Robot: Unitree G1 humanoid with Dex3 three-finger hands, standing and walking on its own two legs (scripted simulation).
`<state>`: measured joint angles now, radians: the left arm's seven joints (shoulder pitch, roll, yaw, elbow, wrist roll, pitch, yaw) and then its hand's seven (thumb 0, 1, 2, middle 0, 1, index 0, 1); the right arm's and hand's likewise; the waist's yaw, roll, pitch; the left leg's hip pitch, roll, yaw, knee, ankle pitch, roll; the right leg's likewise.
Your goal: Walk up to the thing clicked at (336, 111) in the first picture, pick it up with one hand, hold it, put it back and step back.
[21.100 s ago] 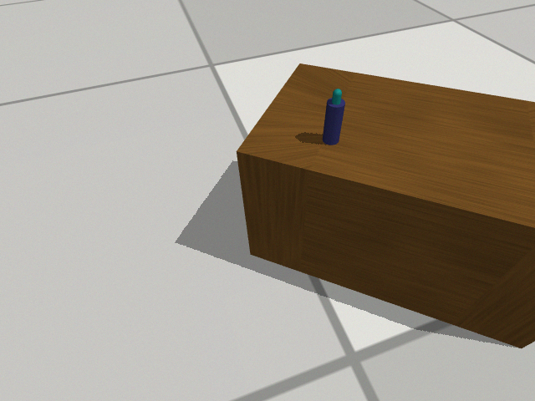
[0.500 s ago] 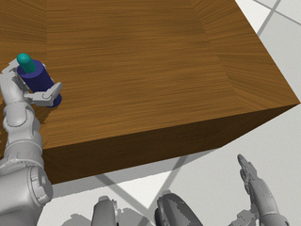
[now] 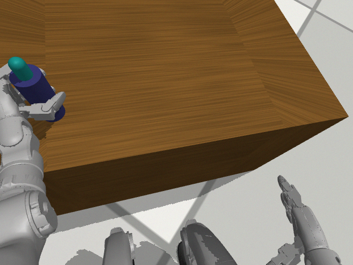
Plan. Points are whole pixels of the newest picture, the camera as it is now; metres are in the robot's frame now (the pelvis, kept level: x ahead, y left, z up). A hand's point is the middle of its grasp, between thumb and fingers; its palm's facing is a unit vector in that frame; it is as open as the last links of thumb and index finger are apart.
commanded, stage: open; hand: left
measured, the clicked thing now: (37, 90) +0.51 +0.23 +0.03
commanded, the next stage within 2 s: withdraw in 0.38 s
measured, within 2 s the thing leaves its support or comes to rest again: neither
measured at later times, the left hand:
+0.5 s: hand (39, 91) +0.52 +0.23 +0.02, palm faces +0.25 -0.97 +0.00, open 14.2 cm
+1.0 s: hand out of the picture +0.50 +0.29 +0.14, palm faces +0.28 -0.96 -0.08, open 17.6 cm
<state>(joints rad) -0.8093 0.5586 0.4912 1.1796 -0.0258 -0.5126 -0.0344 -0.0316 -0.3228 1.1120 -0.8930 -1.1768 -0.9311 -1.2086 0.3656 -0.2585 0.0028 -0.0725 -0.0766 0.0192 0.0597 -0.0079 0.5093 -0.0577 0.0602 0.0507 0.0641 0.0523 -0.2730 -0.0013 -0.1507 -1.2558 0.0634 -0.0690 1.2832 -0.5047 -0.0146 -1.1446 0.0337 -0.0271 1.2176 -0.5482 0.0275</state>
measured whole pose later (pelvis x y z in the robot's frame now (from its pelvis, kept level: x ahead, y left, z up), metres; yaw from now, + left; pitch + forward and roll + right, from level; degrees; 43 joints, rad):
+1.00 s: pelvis +0.02 +0.00 +0.04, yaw +0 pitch +21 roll -4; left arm -0.80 0.64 0.48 1.10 -0.05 -0.28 -0.14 -0.01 -0.59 0.03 -0.06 -0.04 -0.07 -0.04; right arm 0.40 -0.27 0.01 0.00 -0.03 0.08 0.03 -0.01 0.53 -0.06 0.06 0.05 0.06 0.05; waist -0.18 0.02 -0.17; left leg -1.00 0.06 -0.04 1.10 -0.47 -0.01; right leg -0.89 0.03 0.00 1.03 -0.50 0.04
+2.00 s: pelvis +0.02 -0.01 +0.07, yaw +3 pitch +7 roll +0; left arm 0.61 0.26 0.14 -0.25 -0.08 0.06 0.05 -0.01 -0.50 0.03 -0.07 -0.05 -0.07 -0.05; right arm 0.48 -0.24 -0.11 0.11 0.06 0.06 -0.08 -0.01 0.47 -0.07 0.06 0.05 0.06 0.05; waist 0.03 0.04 -0.14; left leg -0.60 0.02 -0.02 0.89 -0.41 -0.02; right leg -0.53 -0.02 0.01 0.89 -0.48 0.02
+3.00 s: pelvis +0.03 +0.00 +0.06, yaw +2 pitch +10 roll -1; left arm 0.47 0.21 0.01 0.05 -0.03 0.04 0.08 -0.01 -0.52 0.07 -0.06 -0.06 -0.06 -0.06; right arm 0.45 -0.20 0.01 0.08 0.02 0.07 -0.09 0.01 -0.86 -0.88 0.20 0.29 0.20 0.30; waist -0.01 0.00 -0.12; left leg -0.69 0.03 0.00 0.97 -0.45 -0.01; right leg -0.61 -0.01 0.02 0.95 -0.51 0.03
